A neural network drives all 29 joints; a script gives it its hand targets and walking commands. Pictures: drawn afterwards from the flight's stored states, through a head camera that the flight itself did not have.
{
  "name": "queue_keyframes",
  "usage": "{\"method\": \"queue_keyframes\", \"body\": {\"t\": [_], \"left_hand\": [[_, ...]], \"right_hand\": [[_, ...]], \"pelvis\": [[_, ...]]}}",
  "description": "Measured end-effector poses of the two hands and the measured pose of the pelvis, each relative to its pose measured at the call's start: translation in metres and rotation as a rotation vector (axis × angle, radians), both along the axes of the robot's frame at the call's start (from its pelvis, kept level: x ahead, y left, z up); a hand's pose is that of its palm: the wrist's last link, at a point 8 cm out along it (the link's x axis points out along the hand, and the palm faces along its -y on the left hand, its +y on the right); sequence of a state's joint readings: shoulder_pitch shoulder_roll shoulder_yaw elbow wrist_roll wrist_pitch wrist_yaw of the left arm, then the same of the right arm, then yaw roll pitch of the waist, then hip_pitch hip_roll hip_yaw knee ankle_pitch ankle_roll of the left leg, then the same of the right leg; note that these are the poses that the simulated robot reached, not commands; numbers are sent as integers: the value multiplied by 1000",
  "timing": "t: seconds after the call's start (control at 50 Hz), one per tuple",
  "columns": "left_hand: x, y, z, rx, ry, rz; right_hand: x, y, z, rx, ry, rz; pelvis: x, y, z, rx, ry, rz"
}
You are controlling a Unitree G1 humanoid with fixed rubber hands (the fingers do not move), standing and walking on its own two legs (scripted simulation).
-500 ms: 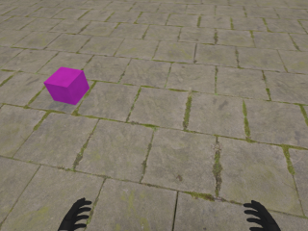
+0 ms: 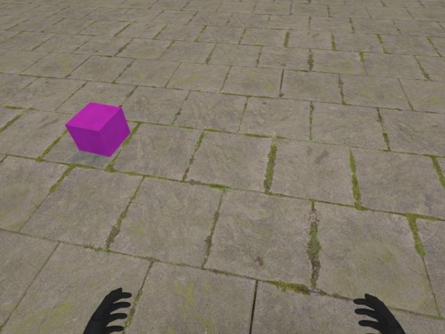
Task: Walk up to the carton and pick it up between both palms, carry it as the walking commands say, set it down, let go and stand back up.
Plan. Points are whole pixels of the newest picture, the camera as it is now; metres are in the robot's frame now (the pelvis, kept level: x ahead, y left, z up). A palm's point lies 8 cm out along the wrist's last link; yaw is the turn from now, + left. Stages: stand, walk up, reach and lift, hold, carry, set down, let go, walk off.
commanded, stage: walk up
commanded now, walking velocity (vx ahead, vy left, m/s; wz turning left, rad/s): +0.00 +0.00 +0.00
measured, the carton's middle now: (100, 129) +1.46 +0.90 -0.64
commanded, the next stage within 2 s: none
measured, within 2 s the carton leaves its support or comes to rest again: neither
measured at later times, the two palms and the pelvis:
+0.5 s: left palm out of the picture +0.11 +0.46 -0.06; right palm (327, 285) +0.24 -0.17 -0.06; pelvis +0.05 +0.10 -0.01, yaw +13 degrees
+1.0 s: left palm out of the picture +0.09 +0.56 -0.07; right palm (262, 241) +0.34 -0.05 -0.08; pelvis +0.13 +0.21 -0.01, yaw +22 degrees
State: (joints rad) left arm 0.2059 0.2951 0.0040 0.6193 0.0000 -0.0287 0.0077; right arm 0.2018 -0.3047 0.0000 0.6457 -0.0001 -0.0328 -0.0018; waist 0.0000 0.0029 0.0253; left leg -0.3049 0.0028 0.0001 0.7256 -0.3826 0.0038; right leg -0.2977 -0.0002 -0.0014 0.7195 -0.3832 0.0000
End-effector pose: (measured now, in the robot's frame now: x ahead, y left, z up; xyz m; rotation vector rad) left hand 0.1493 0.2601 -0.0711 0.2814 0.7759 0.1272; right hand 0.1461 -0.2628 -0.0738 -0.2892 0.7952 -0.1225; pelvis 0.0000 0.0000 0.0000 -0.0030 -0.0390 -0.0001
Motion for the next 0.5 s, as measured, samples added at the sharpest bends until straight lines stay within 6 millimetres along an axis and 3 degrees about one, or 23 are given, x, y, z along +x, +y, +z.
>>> {"method": "queue_keyframes", "body": {"t": [0.1,0.14,0.24,0.32,0.4,0.5], "left_hand": [[-4,2,0,1,-6,-3],[-9,12,3,12,-32,9],[-38,65,11,80,-46,107],[-61,121,12,144,-27,184],[-54,173,5,177,-37,220],[-41,199,9,157,-10,218]], "right_hand": [[-3,-1,-1,10,13,17],[1,-1,0,12,34,62],[36,10,6,-38,57,208],[69,37,12,-63,43,293],[97,72,12,-89,-11,315],[92,94,9,-120,51,295]], "pelvis": [[-2,0,0,-1,-3,1],[-1,3,-1,-8,-1,23],[6,21,-3,-31,-7,122],[20,45,-8,-54,-29,181],[39,78,-21,-71,-33,203],[47,104,-13,-66,-32,229]]}}
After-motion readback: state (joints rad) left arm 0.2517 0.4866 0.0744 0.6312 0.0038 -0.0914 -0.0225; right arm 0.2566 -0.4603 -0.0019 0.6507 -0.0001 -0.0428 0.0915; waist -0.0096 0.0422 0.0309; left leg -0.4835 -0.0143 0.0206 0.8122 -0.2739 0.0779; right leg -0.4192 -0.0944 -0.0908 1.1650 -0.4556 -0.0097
